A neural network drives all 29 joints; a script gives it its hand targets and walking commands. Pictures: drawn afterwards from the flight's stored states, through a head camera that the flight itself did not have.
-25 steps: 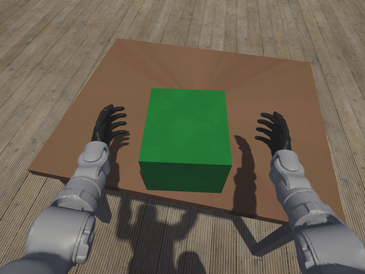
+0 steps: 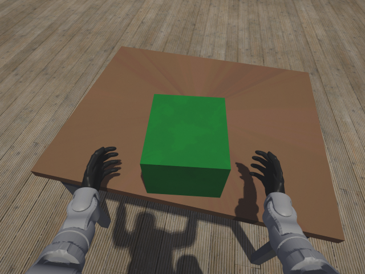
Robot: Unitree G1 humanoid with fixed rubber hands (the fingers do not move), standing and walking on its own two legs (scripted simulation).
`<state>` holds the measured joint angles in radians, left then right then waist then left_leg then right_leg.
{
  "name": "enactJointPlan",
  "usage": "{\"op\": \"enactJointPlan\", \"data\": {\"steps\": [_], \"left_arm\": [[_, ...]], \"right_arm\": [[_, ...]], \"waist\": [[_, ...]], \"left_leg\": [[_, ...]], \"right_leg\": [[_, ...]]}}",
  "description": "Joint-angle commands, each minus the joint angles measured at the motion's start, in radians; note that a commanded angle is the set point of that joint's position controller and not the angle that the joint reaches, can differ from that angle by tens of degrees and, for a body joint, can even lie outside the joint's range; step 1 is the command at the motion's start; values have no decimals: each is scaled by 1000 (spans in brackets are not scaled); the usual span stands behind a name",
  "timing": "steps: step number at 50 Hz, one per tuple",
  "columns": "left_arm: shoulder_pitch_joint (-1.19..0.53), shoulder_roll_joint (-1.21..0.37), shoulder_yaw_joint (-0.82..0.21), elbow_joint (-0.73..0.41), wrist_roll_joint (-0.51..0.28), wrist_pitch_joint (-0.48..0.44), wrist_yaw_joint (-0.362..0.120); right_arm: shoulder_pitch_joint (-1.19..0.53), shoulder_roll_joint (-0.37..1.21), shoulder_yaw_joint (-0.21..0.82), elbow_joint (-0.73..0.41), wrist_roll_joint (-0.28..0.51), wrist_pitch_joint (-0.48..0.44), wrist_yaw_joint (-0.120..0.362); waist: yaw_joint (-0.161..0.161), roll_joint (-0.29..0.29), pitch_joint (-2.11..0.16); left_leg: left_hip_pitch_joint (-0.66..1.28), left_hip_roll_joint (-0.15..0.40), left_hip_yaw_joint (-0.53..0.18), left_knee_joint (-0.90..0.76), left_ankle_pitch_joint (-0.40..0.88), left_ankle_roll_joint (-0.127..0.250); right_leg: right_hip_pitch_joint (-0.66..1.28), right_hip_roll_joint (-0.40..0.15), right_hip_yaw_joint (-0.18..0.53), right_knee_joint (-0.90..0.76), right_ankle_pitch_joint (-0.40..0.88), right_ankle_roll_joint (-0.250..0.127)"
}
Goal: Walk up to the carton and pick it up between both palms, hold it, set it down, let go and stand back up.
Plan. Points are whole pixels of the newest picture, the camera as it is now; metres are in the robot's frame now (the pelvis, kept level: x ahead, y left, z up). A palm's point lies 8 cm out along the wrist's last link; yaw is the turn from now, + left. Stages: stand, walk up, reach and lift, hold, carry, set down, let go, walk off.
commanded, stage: set down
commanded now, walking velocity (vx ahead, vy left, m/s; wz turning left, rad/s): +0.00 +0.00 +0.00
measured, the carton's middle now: (186, 144) +0.47 -0.01 -0.05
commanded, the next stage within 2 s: let go in 1.54 s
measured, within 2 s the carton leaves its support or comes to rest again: neither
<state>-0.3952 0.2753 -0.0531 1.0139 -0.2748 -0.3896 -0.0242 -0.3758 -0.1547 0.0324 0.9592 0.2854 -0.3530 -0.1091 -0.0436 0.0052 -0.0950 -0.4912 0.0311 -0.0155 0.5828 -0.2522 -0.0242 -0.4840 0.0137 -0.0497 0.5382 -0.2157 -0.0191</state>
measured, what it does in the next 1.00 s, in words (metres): stands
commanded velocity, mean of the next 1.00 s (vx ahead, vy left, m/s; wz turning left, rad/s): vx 0.00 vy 0.00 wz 0.00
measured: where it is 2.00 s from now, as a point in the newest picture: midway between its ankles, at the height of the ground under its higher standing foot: outside the picture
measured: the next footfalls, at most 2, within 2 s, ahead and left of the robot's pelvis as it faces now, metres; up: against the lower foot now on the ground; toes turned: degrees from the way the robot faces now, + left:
none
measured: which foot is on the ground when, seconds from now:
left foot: down 0.00-1.00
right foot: down 0.00-1.00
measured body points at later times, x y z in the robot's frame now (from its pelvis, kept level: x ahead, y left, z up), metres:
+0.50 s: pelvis +0.01 +0.00 +0.00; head +0.04 +0.01 +0.45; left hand +0.27 +0.22 -0.04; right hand +0.25 -0.21 -0.04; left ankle +0.02 +0.13 -0.73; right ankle +0.03 -0.11 -0.73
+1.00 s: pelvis +0.03 +0.00 +0.01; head +0.03 +0.01 +0.46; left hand +0.23 +0.22 -0.06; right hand +0.22 -0.21 -0.06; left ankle +0.02 +0.13 -0.73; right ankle +0.03 -0.11 -0.73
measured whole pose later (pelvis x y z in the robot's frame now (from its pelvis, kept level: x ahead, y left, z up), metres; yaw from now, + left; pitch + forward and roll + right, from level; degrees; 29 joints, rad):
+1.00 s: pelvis +0.03 +0.00 +0.01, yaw -2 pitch -4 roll +0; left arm 0.13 0.23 -0.04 0.66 -0.13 -0.18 0.00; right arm 0.11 -0.14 0.00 0.80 0.10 -0.36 -0.03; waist 0.02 -0.02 0.07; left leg -0.09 0.03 0.03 0.42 -0.26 -0.02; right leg -0.12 0.02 0.00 0.42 -0.24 -0.02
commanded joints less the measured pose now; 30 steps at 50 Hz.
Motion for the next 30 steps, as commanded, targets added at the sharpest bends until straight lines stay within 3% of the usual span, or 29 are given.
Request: {"op": "enactJointPlan", "data": {"steps": [1, 19, 24, 30], "left_arm": [[-230, 140, 30, -230, 3, -61, 0], [142, 120, 10, -385, 36, -138, 3], [142, 123, -11, -411, 24, -88, 25], [247, 114, 8, -428, 53, -26, 33]], "right_arm": [[-229, -109, -40, -228, -27, -72, 5], [110, -79, -50, -269, -63, -206, 50], [118, -94, -68, -282, -99, -171, 69], [213, -86, -49, -276, -106, -139, 78]], "waist": [[-2, 34, -421], [15, 33, -206], [13, 38, -155], [30, 33, -130]], "left_leg": [[210, -55, 16, -47, 213, -35], [237, -46, 6, -54, 198, -32], [256, -28, 13, -98, 104, -22], [304, -30, 28, -119, 199, -26]], "right_leg": [[226, 18, 37, -72, 153, 18], [294, 13, 60, -64, 148, 0], [293, 7, 60, -75, 64, -11], [375, 5, 70, -87, 172, -12]]}}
